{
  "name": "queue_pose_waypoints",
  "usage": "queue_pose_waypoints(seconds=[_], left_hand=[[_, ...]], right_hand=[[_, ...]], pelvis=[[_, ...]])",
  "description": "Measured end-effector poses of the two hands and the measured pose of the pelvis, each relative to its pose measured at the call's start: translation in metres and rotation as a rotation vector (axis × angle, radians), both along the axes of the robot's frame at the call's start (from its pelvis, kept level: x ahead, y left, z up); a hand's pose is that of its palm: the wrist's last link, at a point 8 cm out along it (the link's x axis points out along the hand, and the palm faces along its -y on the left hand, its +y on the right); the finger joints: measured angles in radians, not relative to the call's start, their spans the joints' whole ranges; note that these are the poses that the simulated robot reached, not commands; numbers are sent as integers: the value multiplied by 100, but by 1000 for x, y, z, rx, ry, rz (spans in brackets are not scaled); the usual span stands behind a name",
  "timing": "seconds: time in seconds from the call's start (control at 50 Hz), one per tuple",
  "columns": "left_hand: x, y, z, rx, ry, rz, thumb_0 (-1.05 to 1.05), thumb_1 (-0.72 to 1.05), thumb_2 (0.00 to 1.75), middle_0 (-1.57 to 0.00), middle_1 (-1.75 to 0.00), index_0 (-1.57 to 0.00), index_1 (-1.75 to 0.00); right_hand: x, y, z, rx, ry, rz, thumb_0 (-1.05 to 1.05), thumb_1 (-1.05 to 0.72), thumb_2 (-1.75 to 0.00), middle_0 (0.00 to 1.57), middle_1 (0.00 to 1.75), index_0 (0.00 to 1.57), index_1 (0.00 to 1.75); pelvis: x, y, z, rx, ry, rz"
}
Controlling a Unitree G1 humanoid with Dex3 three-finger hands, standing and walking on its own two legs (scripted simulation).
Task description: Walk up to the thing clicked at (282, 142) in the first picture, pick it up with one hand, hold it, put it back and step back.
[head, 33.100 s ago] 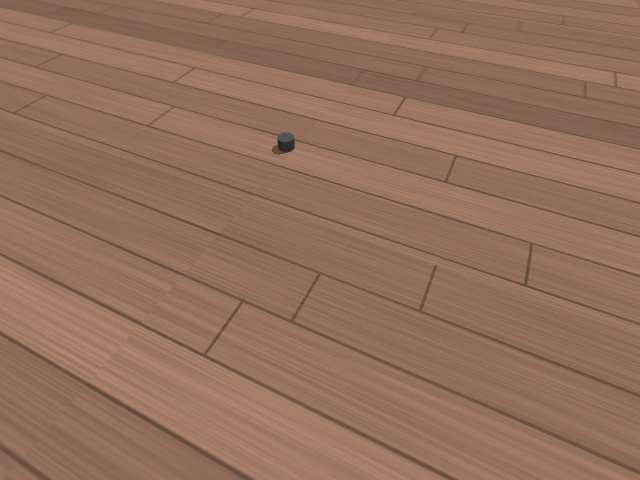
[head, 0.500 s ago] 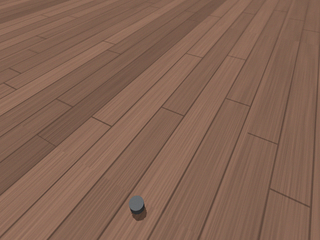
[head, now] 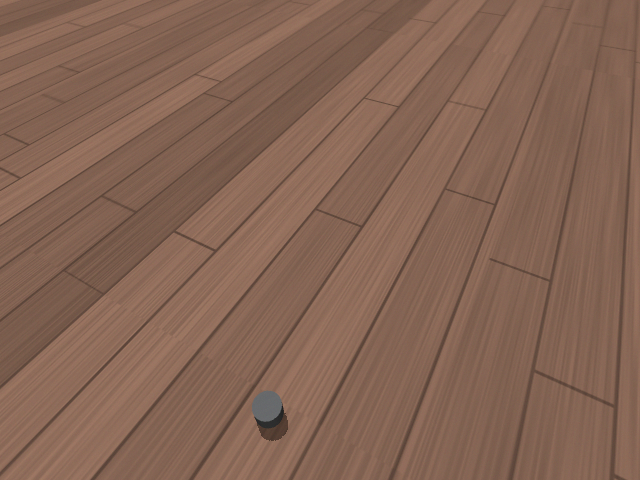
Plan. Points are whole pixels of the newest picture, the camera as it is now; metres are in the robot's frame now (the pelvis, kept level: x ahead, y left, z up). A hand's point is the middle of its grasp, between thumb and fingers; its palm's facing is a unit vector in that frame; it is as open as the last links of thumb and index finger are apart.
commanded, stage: stand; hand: left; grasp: from above
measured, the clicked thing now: (268, 409) +0.45 +0.19 -0.75
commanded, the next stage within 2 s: step back in 1.12 s
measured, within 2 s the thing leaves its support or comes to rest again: neither
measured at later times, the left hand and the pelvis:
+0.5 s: hand out of the picture +0.10 +0.23 -0.15, palm faces +0.01 -0.94 -0.34, open 7.4 cm; pelvis +0.01 -0.01 +0.00, yaw +0 degrees
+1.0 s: hand out of the picture +0.09 +0.23 -0.15, palm faces +0.00 -0.94 -0.34, open 7.4 cm; pelvis +0.01 -0.02 +0.00, yaw +0 degrees
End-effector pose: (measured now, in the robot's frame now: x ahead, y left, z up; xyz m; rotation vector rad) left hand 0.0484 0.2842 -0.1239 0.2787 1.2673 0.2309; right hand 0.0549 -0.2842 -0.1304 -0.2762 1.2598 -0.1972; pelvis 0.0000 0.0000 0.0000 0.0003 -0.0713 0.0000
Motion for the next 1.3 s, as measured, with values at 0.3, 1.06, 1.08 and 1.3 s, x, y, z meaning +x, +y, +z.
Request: queue_pose_waypoints(seconds=[0.3,1.06,1.08,1.3], left_hand=[[32,-4,6,7,-40,-15,1,90,90,-20,-30,-21,-31],[32,-11,7,13,-30,-32,1,90,90,-20,-30,-21,-30],[33,-11,7,14,-30,-32,1,90,90,-20,-30,-21,-30],[33,14,1,45,-34,-41,1,90,90,-21,-30,-21,-30]], right_hand=[[24,-9,3,-8,-29,4,0,-90,-90,20,30,20,30],[21,-25,5,-9,-13,4,0,-90,-90,20,30,20,30],[21,-25,5,-10,-13,5,0,-90,-90,20,30,20,30],[16,-35,6,-58,-11,0,0,-90,-90,20,30,20,30]], pelvis=[[12,-6,1,2,9,-5],[15,-18,2,3,16,-5],[15,-18,2,3,17,-4],[-12,-6,-7,1,34,-6]])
